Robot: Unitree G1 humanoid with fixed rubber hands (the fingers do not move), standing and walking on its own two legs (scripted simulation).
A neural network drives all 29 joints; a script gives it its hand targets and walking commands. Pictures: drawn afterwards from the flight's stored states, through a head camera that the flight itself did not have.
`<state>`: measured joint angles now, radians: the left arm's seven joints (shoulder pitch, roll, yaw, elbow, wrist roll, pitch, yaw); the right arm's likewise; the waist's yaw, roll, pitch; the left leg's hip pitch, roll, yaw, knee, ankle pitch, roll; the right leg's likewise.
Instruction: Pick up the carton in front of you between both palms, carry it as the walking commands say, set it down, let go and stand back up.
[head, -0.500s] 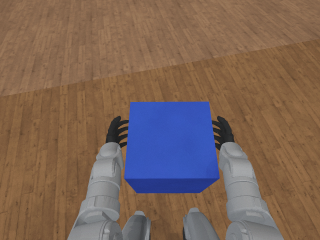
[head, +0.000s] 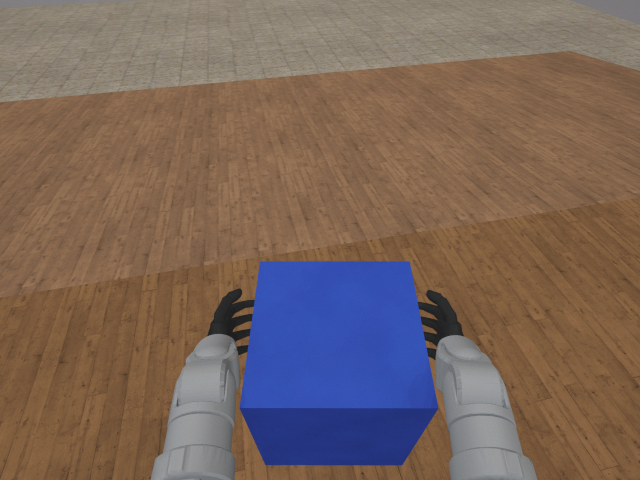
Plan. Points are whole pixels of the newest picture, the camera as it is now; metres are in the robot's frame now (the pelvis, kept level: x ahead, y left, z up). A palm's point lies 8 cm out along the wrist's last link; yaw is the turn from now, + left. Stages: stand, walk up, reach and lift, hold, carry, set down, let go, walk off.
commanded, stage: reach and lift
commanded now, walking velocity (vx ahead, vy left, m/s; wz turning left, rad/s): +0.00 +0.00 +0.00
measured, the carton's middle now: (334, 367) +0.30 +0.00 -0.05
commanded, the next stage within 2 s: hold in 0.96 s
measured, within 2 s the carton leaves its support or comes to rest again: neither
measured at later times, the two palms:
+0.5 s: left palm (223, 339) +0.30 +0.15 +0.03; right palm (451, 340) +0.29 -0.15 +0.03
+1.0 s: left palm (220, 335) +0.29 +0.15 +0.04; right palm (452, 337) +0.29 -0.15 +0.04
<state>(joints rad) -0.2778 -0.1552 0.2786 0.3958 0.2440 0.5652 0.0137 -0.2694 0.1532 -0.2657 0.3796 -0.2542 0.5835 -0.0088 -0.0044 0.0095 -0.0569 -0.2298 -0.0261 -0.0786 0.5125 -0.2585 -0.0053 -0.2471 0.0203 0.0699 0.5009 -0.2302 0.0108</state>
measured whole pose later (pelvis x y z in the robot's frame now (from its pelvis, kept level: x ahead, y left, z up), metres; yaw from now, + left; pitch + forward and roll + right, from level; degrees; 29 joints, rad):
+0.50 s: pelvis +0.00 +0.00 +0.00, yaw +0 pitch -5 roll +0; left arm -0.32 -0.17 0.30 0.36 0.29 0.61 -0.01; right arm -0.31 0.16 -0.29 0.34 -0.29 0.63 0.02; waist 0.00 0.01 0.03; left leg -0.14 -0.02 -0.08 0.44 -0.23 -0.01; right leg -0.16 0.02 0.07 0.44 -0.20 0.01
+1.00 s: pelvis +0.01 +0.00 +0.01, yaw +0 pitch -6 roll +0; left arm -0.25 -0.15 0.22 0.26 0.26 0.69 -0.01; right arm -0.23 0.15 -0.21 0.24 -0.26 0.71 0.00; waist 0.00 0.01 0.03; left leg -0.06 -0.02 -0.08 0.38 -0.21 -0.01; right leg -0.08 0.02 0.07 0.37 -0.19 0.01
